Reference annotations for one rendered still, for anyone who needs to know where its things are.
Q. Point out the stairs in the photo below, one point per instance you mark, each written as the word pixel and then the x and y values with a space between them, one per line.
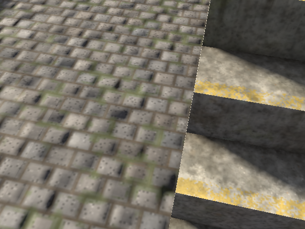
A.
pixel 243 159

